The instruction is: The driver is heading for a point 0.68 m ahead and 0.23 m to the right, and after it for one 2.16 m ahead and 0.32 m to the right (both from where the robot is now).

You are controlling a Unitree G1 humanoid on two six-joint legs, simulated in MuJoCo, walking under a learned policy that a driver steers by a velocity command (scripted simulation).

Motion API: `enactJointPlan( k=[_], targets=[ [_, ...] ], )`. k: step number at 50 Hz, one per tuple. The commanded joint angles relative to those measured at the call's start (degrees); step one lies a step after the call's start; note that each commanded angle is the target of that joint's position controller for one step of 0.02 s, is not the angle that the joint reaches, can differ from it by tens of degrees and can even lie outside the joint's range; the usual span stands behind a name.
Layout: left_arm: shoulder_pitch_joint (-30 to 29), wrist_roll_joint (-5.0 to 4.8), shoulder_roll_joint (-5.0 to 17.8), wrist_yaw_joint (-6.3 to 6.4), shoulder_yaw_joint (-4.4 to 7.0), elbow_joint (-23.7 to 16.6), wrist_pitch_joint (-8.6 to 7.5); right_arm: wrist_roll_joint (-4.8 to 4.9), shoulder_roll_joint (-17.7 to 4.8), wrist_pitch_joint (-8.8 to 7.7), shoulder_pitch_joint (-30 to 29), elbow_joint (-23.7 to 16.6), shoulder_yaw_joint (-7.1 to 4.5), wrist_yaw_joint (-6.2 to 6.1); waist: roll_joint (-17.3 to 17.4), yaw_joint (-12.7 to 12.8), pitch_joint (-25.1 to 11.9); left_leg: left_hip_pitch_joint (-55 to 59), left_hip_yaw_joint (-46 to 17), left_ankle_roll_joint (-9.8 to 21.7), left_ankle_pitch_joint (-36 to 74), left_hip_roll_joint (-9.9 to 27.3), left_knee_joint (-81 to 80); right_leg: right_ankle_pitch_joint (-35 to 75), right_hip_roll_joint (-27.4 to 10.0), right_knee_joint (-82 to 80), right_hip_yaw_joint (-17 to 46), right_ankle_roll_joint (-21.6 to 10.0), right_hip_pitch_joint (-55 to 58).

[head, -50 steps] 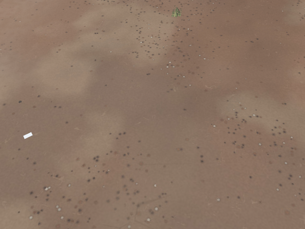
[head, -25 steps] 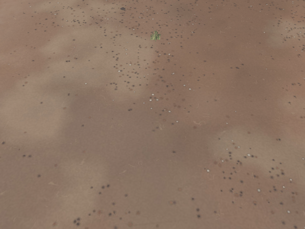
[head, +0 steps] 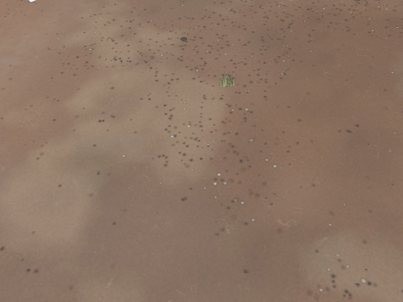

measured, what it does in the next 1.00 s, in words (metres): walks ahead, turning right: left foot, then right foot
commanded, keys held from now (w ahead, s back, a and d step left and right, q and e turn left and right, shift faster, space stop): w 0.24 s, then w+e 0.76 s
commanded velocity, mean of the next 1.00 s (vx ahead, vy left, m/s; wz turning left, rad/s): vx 0.50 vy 0.00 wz -0.32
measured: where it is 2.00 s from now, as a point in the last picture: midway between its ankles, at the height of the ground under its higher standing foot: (293, 172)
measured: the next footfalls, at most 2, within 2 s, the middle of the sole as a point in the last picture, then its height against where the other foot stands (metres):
left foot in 0.30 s outside the picture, level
right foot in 0.84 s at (264, 272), level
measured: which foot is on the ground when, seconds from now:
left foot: up 0.00-0.28, down 0.30-0.84, up 0.86-1.00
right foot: down 0.00-0.32, up 0.34-0.82, down 0.84-1.00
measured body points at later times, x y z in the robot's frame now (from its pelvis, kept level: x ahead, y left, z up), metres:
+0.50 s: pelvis +0.28 +0.06 +0.00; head +0.30 +0.07 +0.45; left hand +0.38 +0.34 -0.13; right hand +0.36 -0.21 -0.12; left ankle +0.31 +0.15 -0.75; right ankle +0.27 -0.10 -0.66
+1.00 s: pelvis +0.54 -0.04 -0.01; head +0.57 -0.06 +0.44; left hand +0.73 +0.19 -0.12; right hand +0.58 -0.35 -0.12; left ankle +0.55 +0.13 -0.66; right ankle +0.56 -0.11 -0.75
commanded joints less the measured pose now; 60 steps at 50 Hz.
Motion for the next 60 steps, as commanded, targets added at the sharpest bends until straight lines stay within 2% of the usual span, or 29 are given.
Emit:
enactJointPlan(
  k=[1,5,9,12,13,14,15,16,17,18,19,20,22,25,31,36,39,41,42,43,44,45,46,47,48,50,53,56,60],
  targets=[
    [-2.41,-0.23,8.96,0.82,2.03,-3.00,-1.05,-0.40,-2.73,-0.20,-0.57,-3.35,-0.66,-0.14,-5.59,-1.68,-0.10,-3.76,-1.20,-1.26,8.94,1.97,-7.62,12.01,-15.17,-11.14,10.92,-9.35,1.70],
    [1.11,-0.83,10.04,1.39,2.15,-1.16,-0.44,0.04,-0.97,-1.03,-8.33,-5.11,0.11,0.79,-5.45,1.32,1.55,-1.00,1.20,-1.06,18.82,-0.35,-21.29,10.88,-13.50,-11.54,6.78,-7.40,3.20],
    [5.07,-1.21,10.61,1.57,2.37,1.27,0.78,0.57,-1.38,-1.60,-14.09,-7.34,0.23,2.06,-5.54,3.07,3.18,-2.68,1.27,0.26,17.15,-1.72,-27.33,11.71,-16.59,-8.83,7.63,-7.18,10.50],
    [4.81,-1.42,11.43,2.00,2.83,2.12,1.70,0.51,-2.85,-1.93,-13.33,-7.79,-0.19,2.83,-6.66,1.15,2.16,-0.22,1.50,2.54,11.05,-2.86,-29.75,18.97,-18.69,-4.46,8.26,-5.79,15.39],
    [4.29,-1.49,11.80,2.09,2.95,2.14,1.93,0.33,-3.94,-2.04,-10.76,-7.23,-0.73,2.75,-7.26,-0.59,0.53,4.91,2.41,3.42,9.11,-4.24,-30.43,26.36,-18.24,-0.96,8.46,-5.19,15.26],
    [3.04,-1.51,11.65,2.13,2.80,2.02,2.25,0.17,-5.63,-2.16,-4.12,-5.39,-1.79,2.44,-6.89,-4.60,-3.34,14.69,3.88,4.79,9.87,-5.93,-32.33,33.75,-16.07,6.65,7.15,-4.04,13.57],
    [2.85,-0.94,9.73,2.18,1.96,1.27,2.25,-0.30,-8.75,-2.17,5.57,-2.84,-3.15,1.82,-5.36,-8.69,-10.60,30.90,1.34,7.04,11.84,-2.96,-30.21,29.84,-12.98,18.78,5.48,-2.32,5.99],
    [7.59,-0.15,3.92,1.86,0.15,-0.54,1.38,-1.54,-14.66,-1.93,12.93,-1.93,-4.55,1.21,5.76,-8.47,-20.33,54.61,-19.64,13.91,9.01,12.37,-29.62,6.90,-5.24,40.85,2.21,1.46,-15.34],
    [9.11,-1.16,3.33,1.58,-0.23,0.42,0.26,-0.84,-11.68,-1.52,14.50,-1.22,-3.84,1.30,13.03,-8.66,-25.77,59.77,-37.96,18.39,-0.02,18.47,-38.27,-24.30,-0.29,52.57,8.19,2.59,-26.69],
    [4.59,-2.86,9.52,1.39,1.53,-0.25,-0.32,-0.43,-7.96,-1.47,11.08,-1.59,-2.64,1.16,7.00,-9.19,-16.59,52.69,-31.48,15.31,-5.39,16.42,-40.35,-22.38,-3.98,56.92,11.33,2.00,-31.84],
    [0.57,-3.30,9.86,1.41,1.74,-1.47,-0.47,-0.44,-6.09,-1.48,7.18,-2.02,-2.08,0.93,4.81,-7.82,-9.99,44.62,-23.13,12.99,-4.79,14.29,-41.88,-17.21,-7.04,55.76,9.50,1.65,-32.53],
    [-1.20,-2.76,9.00,1.66,1.84,-1.66,-0.16,-0.59,-4.29,-1.70,3.51,-1.91,-1.54,1.05,2.27,-6.01,-5.27,36.78,-17.31,11.71,-1.83,11.87,-44.53,-13.00,-9.02,52.48,8.69,1.97,-30.66],
    [1.11,-2.17,7.04,1.98,2.24,-0.66,1.53,-1.21,-2.29,-2.58,-0.54,-1.66,-1.14,1.24,4.01,-2.69,-2.02,27.99,-9.07,10.12,3.44,8.79,-48.57,-7.69,-11.32,48.58,9.18,2.60,-24.48],
    [0.79,-2.00,4.46,2.18,2.14,-1.30,3.30,-1.52,-3.38,-3.54,-1.27,-0.26,-1.76,1.11,2.17,-1.26,0.01,24.72,-1.73,10.85,11.02,8.44,-51.50,-3.05,-11.75,46.06,9.38,3.65,-25.28],
    [-8.51,-1.29,2.86,0.56,1.60,-4.85,2.68,-1.23,-5.85,-2.85,0.73,1.81,-2.53,-0.40,-0.08,-3.79,2.49,28.27,9.24,9.47,16.16,6.78,-52.75,12.58,-10.77,27.03,5.63,3.97,-26.89],
    [-16.25,-1.32,2.66,-1.11,1.17,-9.28,2.75,0.12,-7.86,-0.86,5.27,4.05,-3.46,-0.80,-0.93,-6.27,4.85,38.73,12.20,8.79,21.15,10.14,-49.39,8.85,-9.68,19.13,2.11,1.79,-30.17],
    [-14.17,-1.38,4.77,-1.72,2.25,-10.59,3.11,0.87,-9.89,0.47,3.95,3.79,-4.14,-1.13,1.42,-3.31,1.64,42.43,14.38,7.01,43.64,10.69,-40.42,0.49,-5.60,18.33,-2.11,-1.12,-23.63],
    [-1.87,-1.73,8.83,-1.32,4.74,-8.10,3.40,1.36,-10.56,1.36,1.93,3.19,-4.21,-1.35,1.51,4.17,-5.34,38.70,16.41,4.74,53.09,8.34,-22.46,-0.15,-0.67,15.17,-4.39,-4.44,-6.39],
    [7.94,-1.81,13.32,-0.23,6.90,-5.54,3.87,0.58,-9.10,1.09,2.28,2.49,-3.52,-1.50,-2.58,8.39,-10.54,26.47,16.59,2.01,39.81,5.88,-6.10,1.08,-2.78,12.84,2.59,-7.25,11.07],
    [7.19,-2.44,19.98,0.43,7.89,-5.40,3.65,-2.00,0.10,-0.37,7.67,-0.61,-0.73,-0.60,-18.66,1.27,-14.05,-0.62,13.04,-1.96,-15.07,-5.67,14.68,-5.41,-17.77,9.11,33.72,-17.72,30.36],
    [8.52,-1.60,16.33,0.04,6.49,-7.64,2.58,0.14,-2.80,-2.98,3.34,-1.44,-0.68,0.21,-12.35,4.28,-22.52,-8.29,-1.56,-1.33,-22.09,-8.82,22.38,-13.88,-22.94,-0.70,51.58,-21.61,35.04],
    [6.55,-1.03,12.62,-0.15,5.43,-7.30,1.70,2.49,-6.17,-4.46,-3.07,-3.16,-1.54,0.74,-8.69,5.59,-14.66,-13.29,-3.05,0.36,-16.56,-5.62,21.58,-9.75,-21.58,-2.49,43.80,-17.97,30.62],
    [3.14,-1.28,10.89,-0.12,4.92,-7.63,1.17,2.09,-5.74,-5.19,-4.00,-3.36,-1.32,0.55,-5.19,3.21,-9.68,-11.82,-2.93,1.35,-11.34,-2.97,16.62,-4.60,-19.10,-1.99,36.37,-15.69,22.70],
    [-1.15,-1.37,8.74,-0.02,4.26,-8.43,1.08,0.44,-6.02,-5.24,-3.88,-2.51,-1.66,0.09,-3.07,0.66,-6.20,-7.86,-2.84,1.02,-8.38,-1.09,11.38,1.68,-16.70,-2.26,30.47,-14.01,14.43],
    [-3.68,-0.74,7.28,0.27,3.66,-9.51,1.00,-0.33,-6.72,-4.67,-2.79,-2.12,-2.14,0.00,-4.03,-1.38,-5.14,-3.37,-3.25,0.62,-6.14,0.12,8.27,6.71,-15.06,-3.34,26.92,-13.39,8.82],
    [-4.39,-0.72,7.81,0.81,3.66,-10.15,0.92,-0.86,-5.87,-3.26,-1.67,-2.21,-2.27,0.11,-4.11,-2.96,-4.16,0.03,-2.51,-1.01,-4.37,0.21,3.53,11.77,-13.74,-5.16,24.08,-13.41,3.55],
    [-1.99,-1.02,10.30,1.99,4.30,-9.63,0.89,-1.35,-3.59,-2.19,-6.07,-3.84,-1.54,-0.10,-4.16,-2.09,-1.72,-0.16,-0.96,-3.58,3.19,-1.12,-7.00,14.81,-11.55,-6.19,19.44,-12.47,-1.38],
    [0.04,-1.31,10.44,2.60,4.39,-9.17,1.44,-1.00,-2.02,-2.36,-12.24,-5.58,-0.79,0.39,-6.37,0.43,-0.51,3.50,-0.54,-4.08,15.03,-3.86,-20.51,9.01,-8.25,-5.47,16.63,-9.40,-4.21],
    [3.52,-1.73,10.18,2.67,4.43,-7.83,1.97,0.01,-3.23,-3.03,-16.91,-7.68,-0.96,1.26,-7.50,2.34,-0.19,6.37,-1.71,-3.23,18.51,-5.83,-28.30,3.71,-9.75,-2.35,20.67,-7.85,-1.77]
  ],
)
